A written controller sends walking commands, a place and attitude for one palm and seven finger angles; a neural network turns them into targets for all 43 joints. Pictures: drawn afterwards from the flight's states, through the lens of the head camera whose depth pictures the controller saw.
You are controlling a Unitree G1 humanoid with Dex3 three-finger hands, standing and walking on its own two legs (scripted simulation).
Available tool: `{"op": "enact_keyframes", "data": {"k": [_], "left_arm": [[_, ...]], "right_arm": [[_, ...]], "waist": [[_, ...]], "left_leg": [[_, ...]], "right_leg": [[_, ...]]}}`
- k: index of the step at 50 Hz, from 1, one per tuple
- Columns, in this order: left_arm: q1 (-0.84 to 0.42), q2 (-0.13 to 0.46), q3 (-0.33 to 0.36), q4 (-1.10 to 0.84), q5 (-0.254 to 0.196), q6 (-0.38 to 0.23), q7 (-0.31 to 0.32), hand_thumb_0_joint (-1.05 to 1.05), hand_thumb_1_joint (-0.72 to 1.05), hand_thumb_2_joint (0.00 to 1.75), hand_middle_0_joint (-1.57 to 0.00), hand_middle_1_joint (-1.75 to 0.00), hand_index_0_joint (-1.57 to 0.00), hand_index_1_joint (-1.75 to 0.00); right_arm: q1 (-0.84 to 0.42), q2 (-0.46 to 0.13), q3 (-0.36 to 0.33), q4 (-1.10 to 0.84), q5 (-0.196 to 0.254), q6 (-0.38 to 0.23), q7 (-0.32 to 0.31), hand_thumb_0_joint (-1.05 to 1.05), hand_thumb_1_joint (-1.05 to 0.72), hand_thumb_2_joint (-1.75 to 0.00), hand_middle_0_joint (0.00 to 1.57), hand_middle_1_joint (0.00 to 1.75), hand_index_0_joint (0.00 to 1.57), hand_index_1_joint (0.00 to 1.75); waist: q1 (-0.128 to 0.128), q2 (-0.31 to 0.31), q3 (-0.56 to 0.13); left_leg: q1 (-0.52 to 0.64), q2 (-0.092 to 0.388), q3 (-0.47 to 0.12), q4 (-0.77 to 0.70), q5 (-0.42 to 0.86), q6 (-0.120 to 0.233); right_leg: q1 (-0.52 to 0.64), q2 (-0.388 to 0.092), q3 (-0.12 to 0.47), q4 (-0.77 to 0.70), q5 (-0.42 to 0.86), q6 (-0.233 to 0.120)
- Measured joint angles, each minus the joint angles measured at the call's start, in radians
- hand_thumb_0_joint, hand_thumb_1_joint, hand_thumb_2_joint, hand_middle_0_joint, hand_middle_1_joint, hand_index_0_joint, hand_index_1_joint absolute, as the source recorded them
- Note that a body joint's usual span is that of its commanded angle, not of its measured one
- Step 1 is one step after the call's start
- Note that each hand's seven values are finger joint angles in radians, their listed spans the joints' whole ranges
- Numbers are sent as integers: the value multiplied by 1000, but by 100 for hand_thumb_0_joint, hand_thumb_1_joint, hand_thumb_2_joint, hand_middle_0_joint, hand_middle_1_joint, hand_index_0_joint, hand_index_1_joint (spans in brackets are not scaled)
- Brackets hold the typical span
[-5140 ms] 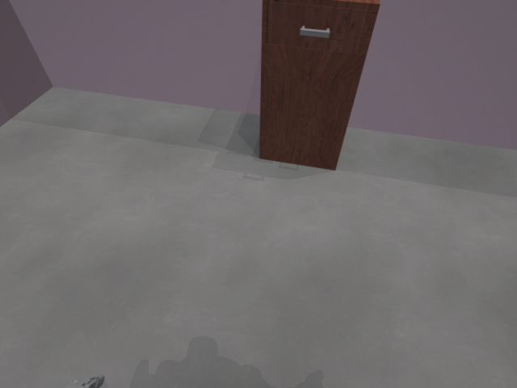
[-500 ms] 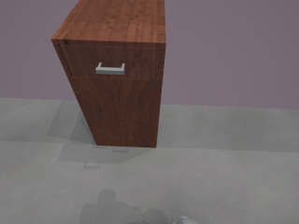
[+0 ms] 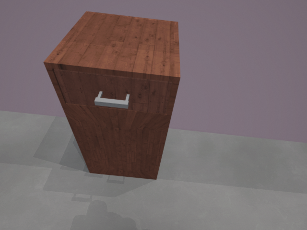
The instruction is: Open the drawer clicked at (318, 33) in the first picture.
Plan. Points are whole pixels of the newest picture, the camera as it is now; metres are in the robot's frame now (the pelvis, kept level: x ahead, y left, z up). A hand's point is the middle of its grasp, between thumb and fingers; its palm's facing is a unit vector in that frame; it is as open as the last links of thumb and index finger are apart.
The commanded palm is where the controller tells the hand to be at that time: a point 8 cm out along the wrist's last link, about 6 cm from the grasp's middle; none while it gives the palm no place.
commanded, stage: come to a stop and stand still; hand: left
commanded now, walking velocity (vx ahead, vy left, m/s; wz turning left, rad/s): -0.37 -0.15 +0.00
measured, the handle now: (113, 99) +0.53 +0.19 +0.00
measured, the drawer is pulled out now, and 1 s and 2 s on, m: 0.00 0.00 0.00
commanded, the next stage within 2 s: look again from close up in 1.48 s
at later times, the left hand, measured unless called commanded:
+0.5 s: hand out of the picture +0.10 +0.13 -0.15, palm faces +0.01 -0.95 -0.30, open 7.3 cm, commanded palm none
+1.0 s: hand out of the picture -0.01 +0.17 -0.17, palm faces +0.06 -0.97 -0.21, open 7.4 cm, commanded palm none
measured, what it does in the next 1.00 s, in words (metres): steps on the spot: right foot, then left foot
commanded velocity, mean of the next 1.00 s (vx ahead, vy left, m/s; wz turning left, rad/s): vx -0.06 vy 0.06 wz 0.00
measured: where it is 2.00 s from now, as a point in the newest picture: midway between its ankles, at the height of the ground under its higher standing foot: outside the picture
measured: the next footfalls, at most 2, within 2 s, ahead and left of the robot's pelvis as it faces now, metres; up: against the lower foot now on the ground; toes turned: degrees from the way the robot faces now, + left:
right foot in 0.38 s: +0.06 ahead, -0.16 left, +0.00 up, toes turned -4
left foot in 0.86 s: +0.00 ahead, +0.10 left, +0.00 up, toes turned +0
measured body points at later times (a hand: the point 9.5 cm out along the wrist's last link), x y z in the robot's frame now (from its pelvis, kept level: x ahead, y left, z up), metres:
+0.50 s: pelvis +0.02 -0.06 +0.01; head +0.05 -0.10 +0.45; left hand +0.09 +0.18 -0.12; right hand +0.07 -0.31 -0.17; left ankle +0.00 +0.08 -0.67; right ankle +0.04 -0.16 -0.73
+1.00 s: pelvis +0.00 -0.03 +0.01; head +0.01 -0.01 +0.46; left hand -0.01 +0.22 -0.15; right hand +0.03 -0.26 -0.14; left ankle -0.04 +0.10 -0.73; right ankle +0.02 -0.15 -0.72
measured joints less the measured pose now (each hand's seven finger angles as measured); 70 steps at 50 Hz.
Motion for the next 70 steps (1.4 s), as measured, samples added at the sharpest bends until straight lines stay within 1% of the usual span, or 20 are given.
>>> {"op": "enact_keyframes", "data": {"k": [3, 7, 12, 16, 19, 20, 22, 25, 28, 33, 37, 39, 41, 43, 47, 51, 52, 55, 60, 70], "left_arm": [[-16, 0, -8, 13, -5, 17, 11, 1, 91, 90, -20, -30, -20, -30], [-54, -7, -13, -11, -7, 37, 17, 1, 91, 90, -20, -30, -20, -30], [-109, 11, 7, -64, -2, 64, 19, 1, 91, 90, -20, -30, -20, -30], [-145, 25, 18, -100, -2, 61, 20, 0, 91, 90, -20, -30, -20, -30], [-143, 40, 16, -125, 5, 37, 22, 0, 91, 90, -20, -30, -20, -30], [-149, 34, 13, -124, 8, 32, 24, 0, 91, 90, -20, -30, -20, -30], [-155, 18, 3, -127, 10, 32, 21, 0, 91, 90, -20, -30, -20, -30], [-156, -2, -3, -133, 9, 35, 22, 0, 91, 90, -20, -30, -20, -30], [-155, -12, -5, -139, 8, 32, 23, 0, 91, 90, -20, -30, -21, -30], [-139, -13, -6, -142, 9, 20, 20, 0, 90, 89, -20, -30, -21, -30], [-116, -3, -2, -127, 14, 25, 15, 0, 90, 89, -20, -30, -21, -30], [-105, 6, 2, -113, 16, 30, 14, 0, 90, 89, -20, -30, -21, -30], [-92, 17, 6, -95, 13, 38, 14, 0, 90, 89, -20, -30, -21, -30], [-76, 22, 7, -78, 5, 47, 14, 0, 90, 89, -20, -30, -21, -30], [-61, 50, 8, -39, 4, 64, 12, 1, 91, 90, -20, -30, -21, -30], [-42, 49, -9, -12, 3, 48, 9, 1, 91, 90, -20, -30, -20, -30], [-42, 39, -14, 0, 2, 42, 10, 1, 91, 90, -20, -30, -20, -30], [-40, 6, -31, 23, -3, 26, 13, 1, 91, 90, -20, -30, -20, -30], [-48, -21, -42, 41, -7, 21, 18, 1, 91, 90, -20, -30, -20, -30], [-72, -17, -42, 39, -9, 17, 27, 1, 93, 90, -20, -30, -20, -30]], "right_arm": [[-8, 18, 14, 10, 4, 8, -29, 1, -93, -90, 20, 30, 19, 30], [-41, 14, 12, 28, 13, 35, -45, 1, -95, -90, 20, 30, 20, 30], [-71, 7, -8, 19, 10, 66, -41, 1, -94, -90, 20, 30, 20, 30], [-79, -8, -24, 11, 5, 82, -30, 1, -92, -90, 20, 30, 20, 30], [-70, -19, -31, 2, 10, 91, -16, 1, -92, -90, 20, 30, 20, 30], [-72, -30, -35, -3, 14, 97, -13, 1, -92, -90, 20, 30, 20, 30], [-72, -50, -43, -10, 15, 114, -11, 1, -91, -90, 20, 30, 20, 30], [-66, -67, -47, -14, 12, 122, -5, 1, -91, -90, 20, 30, 19, 30], [-48, -73, -44, -17, 8, 120, 1, 1, -91, -90, 20, 30, 19, 30], [-25, -76, -35, -14, 8, 123, 5, 1, -91, -90, 20, 30, 19, 30], [-24, -72, -28, -16, 13, 118, 6, 1, -91, -90, 20, 30, 19, 30], [-25, -67, -23, -20, 15, 109, 4, 1, -91, -90, 20, 30, 19, 30], [-22, -61, -15, -24, 17, 94, 1, 1, -91, -90, 20, 30, 19, 30], [-8, -62, -8, -28, 16, 75, -2, 1, -91, -90, 20, 30, 19, 30], [13, -12, 13, -2, 10, 73, -10, 1, -91, -90, 20, 30, 19, 30], [30, 15, 27, 31, 13, 69, -26, 1, -92, -90, 20, 30, 20, 30], [27, 12, 27, 42, 15, 66, -28, 1, -93, -90, 20, 30, 20, 30], [21, 1, 26, 58, 21, 55, -30, 1, -94, -90, 20, 30, 20, 30], [31, 8, 31, 79, 25, 44, -31, 1, -93, -90, 20, 30, 20, 30], [73, 42, 42, 110, 22, 36, -36, 1, -91, -90, 20, 30, 20, 30]], "waist": [[-1, -14, 10], [-1, -1, 39], [-10, 21, 72], [-15, 47, 78], [-8, 46, 57], [-12, 64, 60], [-17, 90, 57], [-15, 98, 47], [-10, 88, 36], [7, 65, 24], [22, 47, 19], [28, 37, 15], [29, 30, 10], [24, 47, -6], [21, -1, -17], [26, -20, -25], [29, -9, -21], [15, 27, -6], [-1, 32, -5], [-8, 27, -8]], "left_leg": [[49, -18, 16, -56, -12, 6], [99, -22, 26, -137, 19, 8], [112, 6, 30, -147, 22, -13], [101, 29, 25, -109, 7, -42], [61, 32, 25, -21, -40, -67], [36, 31, -4, 39, -113, -66], [-20, -4, -79, 197, -230, -57], [-77, -50, -124, 402, -214, -58], [-82, -66, -133, 457, -165, -71], [-25, -60, -138, 340, -167, -83], [28, -49, -133, 208, -189, -74], [61, -47, -127, 119, -185, -66], [111, -46, -115, -8, -131, -57], [162, -31, -121, -141, -82, -43], [171, -51, -114, -148, -72, -44], [190, -75, -99, -171, -66, -36], [192, -71, -95, -165, -72, -35], [204, -56, -94, -165, -78, -34], [224, -52, -89, -179, -79, -33], [248, -48, -90, -198, -81, -33]], "right_leg": [[-78, -3, 44, 145, -40, 11], [-134, -13, 62, 129, -7, 32], [-207, -4, 78, 197, 4, 35], [-178, -7, 67, 101, 63, 28], [-110, -23, 67, -79, 218, 19], [-118, -16, 59, -57, 199, 6], [-120, -10, 44, -43, 168, -13], [-106, -10, 41, -96, 194, -22], [-93, -16, 36, -154, 230, -29], [-84, -27, 28, -215, 270, -30], [-93, -33, 28, -236, 293, -23], [-100, -34, 30, -241, 302, -16], [-110, -34, 31, -232, 305, -5], [-132, -18, 21, -200, 294, 8], [-144, -26, 50, -140, 202, 21], [-91, -30, 76, -168, 230, 23], [-81, -25, 80, -184, 227, 26], [-57, -10, 78, -213, 242, 33], [-35, -5, 82, -236, 250, 36], [-9, 0, 79, -257, 248, 36]]}}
